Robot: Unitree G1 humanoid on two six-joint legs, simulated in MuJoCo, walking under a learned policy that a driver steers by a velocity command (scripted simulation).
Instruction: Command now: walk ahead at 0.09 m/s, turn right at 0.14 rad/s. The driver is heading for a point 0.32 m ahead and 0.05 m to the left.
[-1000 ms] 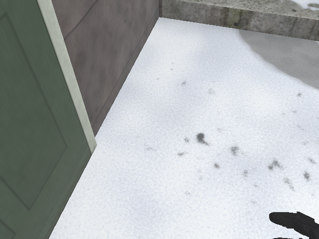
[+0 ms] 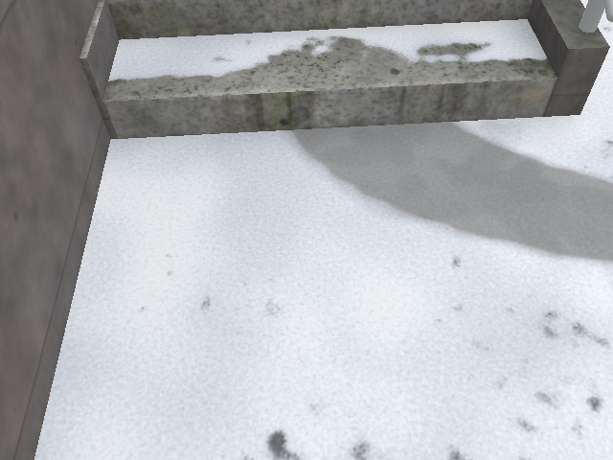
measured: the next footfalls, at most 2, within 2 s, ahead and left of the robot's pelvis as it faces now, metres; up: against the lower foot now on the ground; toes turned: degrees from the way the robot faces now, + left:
left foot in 0.08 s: +0.14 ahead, +0.15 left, +0.00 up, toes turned -2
right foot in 0.86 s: -0.01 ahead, -0.11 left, +0.00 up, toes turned +0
